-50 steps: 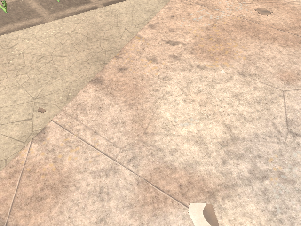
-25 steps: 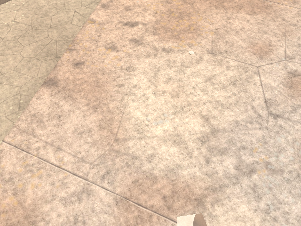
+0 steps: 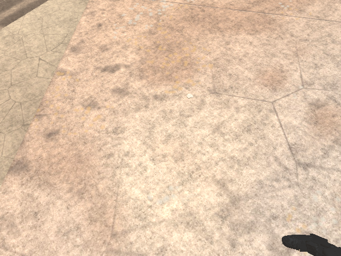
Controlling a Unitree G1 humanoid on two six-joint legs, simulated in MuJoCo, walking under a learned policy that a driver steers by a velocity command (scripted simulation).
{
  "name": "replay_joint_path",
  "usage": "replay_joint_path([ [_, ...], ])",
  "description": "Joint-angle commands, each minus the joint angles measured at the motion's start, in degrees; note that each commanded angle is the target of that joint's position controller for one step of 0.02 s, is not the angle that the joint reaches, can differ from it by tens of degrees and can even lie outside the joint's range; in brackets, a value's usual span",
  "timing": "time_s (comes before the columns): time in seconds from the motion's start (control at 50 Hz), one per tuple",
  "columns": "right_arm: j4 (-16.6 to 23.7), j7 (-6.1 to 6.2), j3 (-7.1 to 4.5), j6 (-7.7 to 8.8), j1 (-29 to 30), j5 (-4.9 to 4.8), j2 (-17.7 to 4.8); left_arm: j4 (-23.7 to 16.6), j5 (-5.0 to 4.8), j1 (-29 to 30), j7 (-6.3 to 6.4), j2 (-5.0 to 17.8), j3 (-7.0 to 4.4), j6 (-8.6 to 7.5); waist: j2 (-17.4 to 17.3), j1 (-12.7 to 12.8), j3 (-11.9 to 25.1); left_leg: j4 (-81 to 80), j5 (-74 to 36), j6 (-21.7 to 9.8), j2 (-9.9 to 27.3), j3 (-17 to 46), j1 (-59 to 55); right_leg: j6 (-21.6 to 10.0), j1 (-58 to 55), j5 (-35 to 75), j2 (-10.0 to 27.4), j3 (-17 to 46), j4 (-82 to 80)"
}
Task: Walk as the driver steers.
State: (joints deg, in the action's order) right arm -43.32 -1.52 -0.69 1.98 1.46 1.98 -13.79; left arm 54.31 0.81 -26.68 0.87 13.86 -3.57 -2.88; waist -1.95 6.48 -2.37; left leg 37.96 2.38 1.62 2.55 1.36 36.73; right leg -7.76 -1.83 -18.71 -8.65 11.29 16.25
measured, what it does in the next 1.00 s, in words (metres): walks ahead: left foot, then right foot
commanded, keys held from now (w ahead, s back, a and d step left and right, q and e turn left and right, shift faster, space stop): w+e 0.20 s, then no key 0.80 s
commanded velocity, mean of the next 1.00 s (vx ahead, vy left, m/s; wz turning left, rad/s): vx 0.21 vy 0.00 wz -0.25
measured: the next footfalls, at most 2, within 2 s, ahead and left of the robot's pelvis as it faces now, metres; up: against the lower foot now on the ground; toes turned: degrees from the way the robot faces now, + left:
left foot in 0.08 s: +0.23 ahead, +0.12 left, +0.00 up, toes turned -5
right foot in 0.54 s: +0.36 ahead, -0.11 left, +0.00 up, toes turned -13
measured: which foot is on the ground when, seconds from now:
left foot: up 0.00-0.06, down 0.08-0.54, up 0.56-0.82, down 0.84-1.00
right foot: down 0.00-0.10, up 0.12-0.52, down 0.54-1.00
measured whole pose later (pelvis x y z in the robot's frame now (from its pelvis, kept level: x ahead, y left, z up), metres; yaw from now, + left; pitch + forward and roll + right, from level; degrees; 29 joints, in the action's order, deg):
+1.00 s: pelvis +0.29 +0.00 +0.01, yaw -13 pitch -1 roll +0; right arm -57.8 1.6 -0.4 0.0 -17.4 0.8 -10.7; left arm 56.6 0.6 -13.2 0.9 11.6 -1.2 -0.1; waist 0.7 0.6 -0.5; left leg 24.6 14.7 -0.1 -0.1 -0.4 8.8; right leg -2.8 14.6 -6.9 -2.5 -0.9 22.5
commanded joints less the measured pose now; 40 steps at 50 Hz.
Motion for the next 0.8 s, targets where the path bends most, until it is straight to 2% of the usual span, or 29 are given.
replay_joint_path([
  [0.02, 5.9, 0.28, -1.01, 1.83, 3.8, -0.58, -5.8, -2.8, 0.32, -0.6, 0.8, 9.8, -2.07, -0.45, 7.2, -3.2, 0.2, -7.2, 2.4, -2.0, -3.2, -0.7, -5.7, -2.7, -0.8, 43.5, 15.0, 10.1, 4.7],
  [0.04, 4.3, 0.78, -1.6, 2.15, -1.9, -0.72, -7.2, -3.6, 0.32, 1.6, 0.61, 10.6, -2.23, -0.7, 7.3, -5.9, 2.6, -8.9, 4.7, -3.1, -4.9, -1.2, -15.0, -1.2, 1.9, 49.9, 14.0, 9.5, 9.2],
  [0.06, 2.1, 1.44, -2.39, 2.74, -10.0, -0.83, -9.1, -3.9, -0.01, 2.9, -0.04, 11.2, -2.29, -1.18, 5.7, -9.6, 7.1, -11.7, 3.1, -4.5, -5.1, -1.3, -26.2, 0.1, 4.1, 52.0, 11.7, 8.2, 17.9],
  [0.08, 0.9, 2.47, -3.25, 3.45, -19.0, 0.04, -11.7, -5.1, -0.69, 3.6, -0.79, 9.7, -1.93, -1.87, 3.3, -13.5, 13.5, -12.5, 6.9, -6.7, 2.3, 5.3, -40.8, 1.1, 11.8, 40.6, 8.9, 6.7, 30.4],
  [0.1, 1.2, 3.29, -4.45, 3.17, -24.0, 1.74, -16.6, -7.1, -2.62, -0.1, -0.81, 3.6, -0.67, -2.03, -8.0, -12.5, 21.4, -13.6, 10.9, -10.8, 19.3, 26.0, -56.0, 2.9, 26.8, 4.3, 1.9, -0.7, 48.0],
  [0.12, 1.3, 2.75, -4.84, 2.18, -21.2, 0.9, -16.3, -7.7, -1.57, -3.9, -0.42, 7.0, -1.07, -1.4, -13.5, -8.9, 23.9, -18.9, 13.1, -15.3, 24.2, 43.6, -54.6, 2.7, 34.4, -12.9, 1.3, -3.5, 56.5],
  [0.14, 2.2, 2.48, -3.82, 1.78, -16.6, 0.22, -10.3, -6.2, 0.0, -1.4, -0.2, 8.6, -1.38, -0.41, -4.3, -7.4, 13.9, -20.2, 19.7, -14.6, 21.6, 36.6, -45.6, 2.7, 37.1, -7.2, 5.8, -4.0, 58.9],
  [0.16, 2.5, 2.25, -2.83, 1.84, -13.6, -0.1, -6.1, -6.5, 0.51, 2.6, -0.82, 7.8, -1.19, -0.1, 1.0, -7.5, 6.9, -22.2, 18.4, -13.2, 18.0, 27.2, -37.4, 3.2, 36.7, -2.7, 7.6, -4.9, 56.5],
  [0.18, 2.1, 2.2, -2.43, 2.0, -12.7, 0.22, -5.0, -7.0, 0.62, 4.0, -1.37, 6.7, -1.15, 0.27, 0.5, -6.5, 3.9, -24.2, 14.6, -11.6, 15.4, 20.9, -32.8, 3.4, 35.6, -1.0, 9.2, -5.5, 54.2],
  [0.2, 1.1, 2.34, -2.33, 2.4, -13.8, 0.07, -5.0, -7.5, 1.32, 4.8, -1.99, 6.3, -1.19, 0.92, -1.9, -6.0, 2.1, -25.4, 9.9, -11.0, 13.7, 16.2, -29.7, 3.9, 34.8, -0.5, 10.3, -5.9, 52.8],
  [0.22, 0.2, 2.15, -2.3, 2.99, -14.6, -0.22, -5.1, -7.5, 1.5, 4.8, -2.35, 5.5, -1.02, 1.6, -2.7, -5.4, 1.0, -25.7, 0.4, -11.1, 12.7, 12.5, -27.5, 4.3, 33.7, -0.4, 10.2, -6.4, 52.3],
  [0.26, -1.3, 1.55, -2.33, 4.47, -17.2, -0.89, -5.3, -8.4, 1.42, 5.3, -2.52, 4.4, -0.89, 2.24, -2.6, -4.6, 2.1, -24.1, -22.3, -12.3, 12.8, 7.2, -27.7, 4.9, 33.3, -0.5, 9.1, -6.7, 50.9],
  [0.28, -1.8, 1.38, -2.4, 4.85, -17.6, -1.07, -5.7, -8.9, 1.36, 6.3, -2.59, 4.0, -0.76, 2.33, -2.9, -4.3, 2.4, -23.7, -29.0, -12.7, 12.6, 4.6, -28.2, 5.3, 34.1, 0.7, 8.6, -6.8, 49.3],
  [0.32, -2.3, 1.23, -2.38, 4.74, -17.5, -1.0, -6.0, -10.3, 1.27, 9.5, -2.84, 3.3, -0.3, 2.29, -4.2, -4.3, 2.7, -23.5, -34.0, -12.4, 11.2, 0.1, -28.5, 6.1, 35.0, 4.3, 8.2, -7.7, 43.0],
  [0.38, -2.9, 1.17, -2.22, 3.78, -16.7, -1.14, -6.2, -11.6, 0.93, 14.5, -3.45, 1.6, 1.16, 1.96, -5.8, -5.2, 3.4, -23.1, -33.8, -10.7, 7.6, -6.2, -25.7, 6.4, 27.8, 12.3, 7.8, -11.6, 28.9],
  [0.44, -4.6, 1.27, -2.61, 3.01, -20.0, -1.44, -7.7, -12.2, 1.16, 17.9, -3.19, 2.3, 1.67, 1.79, -5.5, -6.8, 4.3, -20.6, -32.1, -10.0, 8.8, -5.3, -28.7, 6.0, 23.6, 14.1, 7.5, -12.9, 21.3],
  [0.48, -5.4, 1.52, -2.88, 2.41, -20.8, -1.65, -8.4, -12.0, 1.37, 17.7, -2.69, 3.3, 1.59, 1.4, -5.2, -6.6, 4.1, -17.2, -29.7, -9.4, 10.0, -3.5, -30.7, 4.7, 21.6, 12.8, 7.6, -12.5, 16.8],
  [0.5, -5.8, 1.72, -2.92, 2.02, -20.8, -1.89, -8.4, -11.2, 1.73, 15.8, -2.4, 3.6, 1.52, 0.92, -4.1, -5.5, 4.4, -13.7, -27.0, -8.6, 9.5, -3.5, -30.9, 3.9, 18.4, 14.6, 7.4, -12.5, 12.1],
  [0.52, -6.3, 1.79, -2.86, 1.65, -22.2, -1.89, -8.1, -9.8, 2.36, 12.8, -2.04, 4.5, 1.31, 0.14, -1.0, -4.5, 5.7, -7.8, -22.6, -7.1, 7.3, -4.2, -30.2, 3.1, 12.9, 20.4, 7.5, -11.7, 6.6],
  [0.54, -5.5, 1.91, -2.38, 1.66, -24.8, -1.59, -6.5, -9.3, 3.06, 9.3, -1.58, 8.0, 0.7, -0.66, 4.7, -4.3, 10.3, -0.1, -7.7, -5.0, 4.8, -6.2, -25.0, 1.5, 3.2, 42.4, 16.5, -4.1, 8.5],
  [0.56, -5.2, 1.94, -0.72, 1.02, -31.4, -2.44, -0.6, -9.7, 2.47, 8.0, -0.95, 9.8, 0.49, -0.39, 15.3, -6.4, 17.3, 12.1, 30.2, -3.1, -1.2, -7.2, -16.2, -7.9, -7.2, 68.1, 31.8, 10.3, 11.7],
  [0.58, -7.0, 2.4, -1.3, -1.0, -29.9, -2.54, -3.5, -8.9, -0.79, 7.2, -0.44, 6.5, 1.06, 0.24, 11.8, -4.1, 20.4, 15.3, 37.1, -3.0, -2.1, -1.8, -16.7, -11.9, -3.9, 60.0, 31.1, 11.0, 9.8],
  [0.6, -6.2, 2.37, -1.74, -1.82, -26.0, -2.02, -4.9, -8.8, -0.95, 9.9, -0.09, 5.7, 1.43, 0.66, 9.7, -4.9, 14.1, 17.3, 35.9, -2.6, -1.9, -0.6, -14.3, -10.9, 0.7, 49.6, 28.2, 9.0, 6.1],
  [0.62, -6.0, 2.38, -1.76, -2.16, -23.1, -1.35, -4.5, -8.8, -0.4, 13.3, 0.36, 4.2, 2.08, 0.98, 8.0, -5.9, 9.3, 15.9, 32.8, -2.4, -1.2, 0.0, -13.7, -8.6, 5.4, 41.9, 25.7, 6.8, 3.3],
  [0.64, -6.3, 2.44, -1.7, -2.57, -22.3, -1.04, -4.1, -8.8, 0.0, 15.6, 0.8, 3.3, 2.47, 1.14, 7.9, -7.3, 6.6, 13.1, 29.8, -1.9, -0.4, 0.3, -15.3, -6.5, 9.2, 38.9, 23.6, 4.2, 1.5],
  [0.66, -7.2, 2.45, -1.57, -3.08, -23.5, -0.83, -3.5, -8.7, 0.11, 17.4, 1.13, 3.2, 2.51, 1.24, 8.5, -8.7, 5.8, 10.6, 27.3, -1.4, -0.3, 0.0, -18.5, -4.9, 12.6, 36.3, 21.6, 1.4, 0.2],
  [0.72, -9.3, 2.85, -1.3, -4.07, -24.8, -1.07, -2.1, -7.4, 0.39, 17.5, 0.89, 3.4, 2.39, 1.05, 7.5, -8.9, 7.2, 5.0, 24.1, -1.0, -1.7, -1.3, -23.6, -3.5, 14.8, 28.5, 19.3, -1.3, -0.5],
  [0.76, -9.7, 3.17, -1.2, -4.54, -23.3, -1.12, -1.7, -6.3, 0.38, 17.4, 0.71, 3.7, 2.16, 1.26, 8.2, -8.4, 6.4, 0.6, 21.3, -1.0, -1.9, -1.7, -25.1, -3.0, 16.6, 17.4, 18.8, -0.9, -1.6],
  [0.8, -10.6, 3.33, -1.07, -4.6, -23.3, -0.93, -1.2, -5.4, 0.2, 18.0, 0.63, 4.0, 1.92, 1.89, 8.2, -8.9, 4.7, -6.0, 15.7, -1.7, -2.3, -2.6, -28.4, -1.7, 20.3, 4.2, 17.7, -0.6, -2.2],
])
